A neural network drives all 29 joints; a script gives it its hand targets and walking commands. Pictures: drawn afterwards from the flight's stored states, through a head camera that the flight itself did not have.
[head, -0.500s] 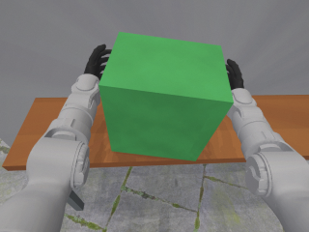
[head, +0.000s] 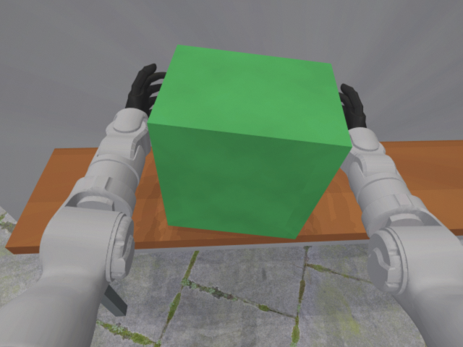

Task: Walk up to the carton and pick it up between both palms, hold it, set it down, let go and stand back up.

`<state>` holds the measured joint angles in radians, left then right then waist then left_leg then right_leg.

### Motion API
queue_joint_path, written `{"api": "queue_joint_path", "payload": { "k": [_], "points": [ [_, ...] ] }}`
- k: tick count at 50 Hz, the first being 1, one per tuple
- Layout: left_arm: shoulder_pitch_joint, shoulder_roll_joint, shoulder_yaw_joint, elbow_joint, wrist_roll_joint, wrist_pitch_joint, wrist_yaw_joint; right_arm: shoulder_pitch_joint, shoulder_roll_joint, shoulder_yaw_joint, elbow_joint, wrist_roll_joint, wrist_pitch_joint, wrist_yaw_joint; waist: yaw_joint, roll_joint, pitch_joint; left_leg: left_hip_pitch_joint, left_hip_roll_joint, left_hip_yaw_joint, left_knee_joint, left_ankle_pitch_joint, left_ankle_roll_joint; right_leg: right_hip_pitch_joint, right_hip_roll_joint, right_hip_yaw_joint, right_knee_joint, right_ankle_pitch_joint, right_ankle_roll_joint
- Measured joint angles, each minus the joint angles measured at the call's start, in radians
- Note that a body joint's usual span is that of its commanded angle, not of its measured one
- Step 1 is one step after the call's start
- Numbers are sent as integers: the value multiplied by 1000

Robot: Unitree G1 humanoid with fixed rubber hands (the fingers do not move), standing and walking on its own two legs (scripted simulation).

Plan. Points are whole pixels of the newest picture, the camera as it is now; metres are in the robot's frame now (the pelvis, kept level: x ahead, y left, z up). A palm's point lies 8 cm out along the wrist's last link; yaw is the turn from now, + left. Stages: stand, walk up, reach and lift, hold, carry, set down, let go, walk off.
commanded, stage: reach and lift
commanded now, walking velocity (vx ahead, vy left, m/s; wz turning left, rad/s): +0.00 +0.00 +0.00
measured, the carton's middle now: (242, 151) +0.47 -0.01 +0.09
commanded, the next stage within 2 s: none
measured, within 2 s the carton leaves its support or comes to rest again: neither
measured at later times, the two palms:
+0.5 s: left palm (120, 111) +0.43 +0.18 +0.21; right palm (361, 112) +0.42 -0.18 +0.21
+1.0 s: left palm (105, 105) +0.40 +0.18 +0.24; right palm (370, 110) +0.40 -0.18 +0.24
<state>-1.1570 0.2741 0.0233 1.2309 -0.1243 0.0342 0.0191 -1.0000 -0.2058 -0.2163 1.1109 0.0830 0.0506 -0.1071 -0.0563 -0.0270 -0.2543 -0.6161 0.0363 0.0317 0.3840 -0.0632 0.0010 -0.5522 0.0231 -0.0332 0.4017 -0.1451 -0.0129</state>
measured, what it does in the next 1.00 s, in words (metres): stands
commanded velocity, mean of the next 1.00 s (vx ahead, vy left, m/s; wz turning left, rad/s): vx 0.00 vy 0.00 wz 0.00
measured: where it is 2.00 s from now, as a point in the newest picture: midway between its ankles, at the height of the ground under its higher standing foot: outside the picture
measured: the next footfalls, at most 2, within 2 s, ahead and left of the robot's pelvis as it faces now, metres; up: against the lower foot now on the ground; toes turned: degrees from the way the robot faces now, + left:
none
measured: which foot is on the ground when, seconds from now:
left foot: down 0.00-1.00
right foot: down 0.00-1.00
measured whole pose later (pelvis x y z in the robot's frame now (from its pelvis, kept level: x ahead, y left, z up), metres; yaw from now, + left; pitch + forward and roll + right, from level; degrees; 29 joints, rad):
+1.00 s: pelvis -0.01 +0.00 +0.01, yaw +0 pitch +6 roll -1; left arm -0.93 0.20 0.21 0.67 0.12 0.55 -0.02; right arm -0.95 -0.19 -0.17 0.97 0.16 0.30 -0.11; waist -0.05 -0.07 -0.25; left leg -0.38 0.04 0.03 0.34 -0.06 0.00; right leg -0.32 0.02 -0.03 0.36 -0.14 -0.02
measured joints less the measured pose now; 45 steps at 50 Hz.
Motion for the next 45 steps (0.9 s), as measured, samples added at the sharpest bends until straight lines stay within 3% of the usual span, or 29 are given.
{"api": "queue_joint_path", "payload": {
  "k": [11, 16, 23, 33, 45],
  "points": [
    [121, -14, 50, -201, 83, 111, 5, 20, 10, 26, -85, 53, 83, -27, 0, -2, 0, 47, 0, 0, -25, 0, -4, 43, 1, 0, -18, -4, -3],
    [195, -25, 75, -338, 113, 186, 8, 38, 14, 45, -131, 74, 116, -34, 0, -6, -1, 81, 0, 0, -31, -1, -5, 79, 1, 0, -26, -4, -3],
    [225, -46, 109, -429, 163, 303, -2, 50, 14, 48, -144, 80, 173, -30, 1, -25, -1, 148, 0, 0, -37, -2, -5, 147, 1, 0, -36, -4, -3],
    [226, -70, 169, -467, 229, 401, -34, 50, 15, 49, -144, 80, 232, -23, 1, -43, 0, 222, 0, 0, -37, -1, -5, 222, 1, 0, -39, 0, -4],
    [226, -75, 186, -502, 238, 466, -41, 50, 15, 48, -145, 80, 250, -8, 1, -36, 0, 228, 0, 0, -40, 5, -5, 228, 1, 0, -39, 5, -4]
  ]
}}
